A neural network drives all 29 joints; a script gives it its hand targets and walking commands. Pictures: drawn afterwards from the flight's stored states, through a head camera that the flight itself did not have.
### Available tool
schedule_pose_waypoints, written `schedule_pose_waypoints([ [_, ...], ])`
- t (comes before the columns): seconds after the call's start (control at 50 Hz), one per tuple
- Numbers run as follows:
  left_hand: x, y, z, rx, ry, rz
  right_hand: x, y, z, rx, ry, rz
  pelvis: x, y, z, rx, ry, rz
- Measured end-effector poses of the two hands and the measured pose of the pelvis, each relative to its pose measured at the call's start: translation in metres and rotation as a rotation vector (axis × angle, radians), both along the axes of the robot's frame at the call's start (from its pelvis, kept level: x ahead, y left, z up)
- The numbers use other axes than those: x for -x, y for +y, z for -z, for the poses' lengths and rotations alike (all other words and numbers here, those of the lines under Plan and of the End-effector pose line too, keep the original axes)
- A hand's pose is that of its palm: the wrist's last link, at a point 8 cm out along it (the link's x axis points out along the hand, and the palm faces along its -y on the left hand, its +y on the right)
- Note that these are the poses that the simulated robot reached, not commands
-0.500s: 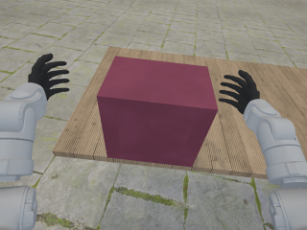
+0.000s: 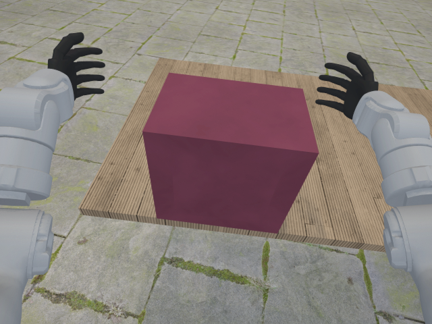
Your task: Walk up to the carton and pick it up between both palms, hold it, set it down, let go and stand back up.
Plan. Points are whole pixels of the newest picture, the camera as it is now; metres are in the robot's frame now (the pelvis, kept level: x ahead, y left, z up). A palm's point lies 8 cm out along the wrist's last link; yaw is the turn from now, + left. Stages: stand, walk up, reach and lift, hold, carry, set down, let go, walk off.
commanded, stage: reach and lift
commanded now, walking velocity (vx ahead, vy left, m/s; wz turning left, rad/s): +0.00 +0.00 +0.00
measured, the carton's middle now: (225, 157) +0.45 -0.02 +0.09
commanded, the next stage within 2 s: none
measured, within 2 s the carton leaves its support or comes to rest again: neither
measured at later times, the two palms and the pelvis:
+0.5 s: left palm (90, 132) +0.44 +0.23 +0.15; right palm (325, 140) +0.45 -0.21 +0.15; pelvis -0.01 +0.00 +0.00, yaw +0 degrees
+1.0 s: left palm (116, 136) +0.45 +0.19 +0.13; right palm (320, 144) +0.46 -0.21 +0.13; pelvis +0.01 -0.01 +0.00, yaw +0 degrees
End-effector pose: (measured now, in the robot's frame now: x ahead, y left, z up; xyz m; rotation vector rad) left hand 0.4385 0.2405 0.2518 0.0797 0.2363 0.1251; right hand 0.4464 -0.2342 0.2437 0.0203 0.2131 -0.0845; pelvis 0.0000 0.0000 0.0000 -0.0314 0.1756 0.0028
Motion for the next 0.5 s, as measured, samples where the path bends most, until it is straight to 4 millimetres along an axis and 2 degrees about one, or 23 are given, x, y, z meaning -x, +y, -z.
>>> schedule_pose_waypoints([
  [0.14, -0.007, 0.000, 0.006, 0.010, 0.000, -0.005, -0.003, 0.002, 0.007, 0.007, 0.025, 0.013, 0.002, -0.002, 0.001, 0.002, 0.008, -0.002],
  [0.32, -0.003, -0.006, 0.064, 0.020, 0.051, 0.019, 0.001, 0.012, 0.056, 0.020, 0.063, 0.007, 0.004, -0.003, 0.002, 0.004, 0.015, -0.006],
  [0.5, -0.003, -0.011, 0.101, 0.016, 0.067, 0.004, -0.002, 0.020, 0.096, 0.019, 0.082, 0.021, 0.006, -0.003, 0.004, 0.007, 0.052, 0.001],
])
